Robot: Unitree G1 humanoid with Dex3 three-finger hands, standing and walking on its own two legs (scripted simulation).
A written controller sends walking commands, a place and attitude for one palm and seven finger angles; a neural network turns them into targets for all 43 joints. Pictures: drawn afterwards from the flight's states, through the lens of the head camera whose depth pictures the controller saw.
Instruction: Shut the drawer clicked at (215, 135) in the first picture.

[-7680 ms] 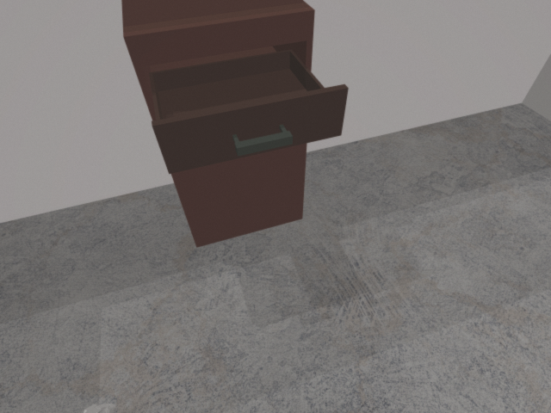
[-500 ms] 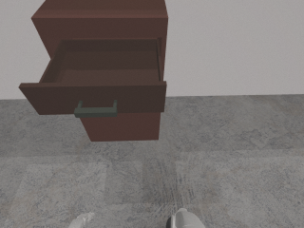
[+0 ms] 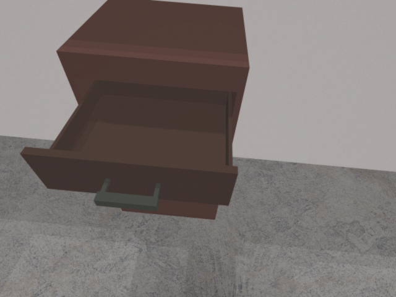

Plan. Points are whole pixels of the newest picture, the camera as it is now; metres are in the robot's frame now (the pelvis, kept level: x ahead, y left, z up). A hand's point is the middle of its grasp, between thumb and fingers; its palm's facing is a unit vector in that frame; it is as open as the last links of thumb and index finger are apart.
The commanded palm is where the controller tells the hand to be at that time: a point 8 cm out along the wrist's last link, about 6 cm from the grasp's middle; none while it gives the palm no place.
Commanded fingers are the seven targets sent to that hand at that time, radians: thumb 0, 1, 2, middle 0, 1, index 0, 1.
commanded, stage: come to a stop and stand still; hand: left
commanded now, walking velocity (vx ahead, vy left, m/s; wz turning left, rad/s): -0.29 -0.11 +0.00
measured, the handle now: (129, 193) +0.32 +0.19 +0.00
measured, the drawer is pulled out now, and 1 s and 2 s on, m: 0.29 0.29 0.29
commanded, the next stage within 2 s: look again from close up in 1.26 s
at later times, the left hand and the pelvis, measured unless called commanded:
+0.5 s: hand out of the picture -0.01 +0.12 -0.15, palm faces +0.03 -0.96 -0.27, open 7.3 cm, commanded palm none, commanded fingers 0.00 0.90 0.90 -0.20 -0.30 -0.20 -0.30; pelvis -0.03 -0.06 +0.01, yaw -2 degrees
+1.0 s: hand out of the picture -0.03 +0.18 -0.17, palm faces +0.02 -0.97 -0.23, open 7.3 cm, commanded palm none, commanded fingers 0.00 0.90 0.90 -0.20 -0.30 -0.20 -0.30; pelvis -0.04 +0.00 +0.00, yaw +0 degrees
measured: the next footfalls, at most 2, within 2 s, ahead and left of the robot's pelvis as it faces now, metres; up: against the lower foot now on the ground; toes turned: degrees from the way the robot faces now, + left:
right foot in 0.36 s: +0.02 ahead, -0.14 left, +0.00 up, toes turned -5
left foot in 0.82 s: +0.01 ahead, +0.10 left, +0.00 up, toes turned +4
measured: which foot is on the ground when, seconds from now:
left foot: down 0.00-0.38, up 0.40-0.80, down 0.82-1.00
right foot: down 0.00-0.04, up 0.06-0.34, down 0.36-1.00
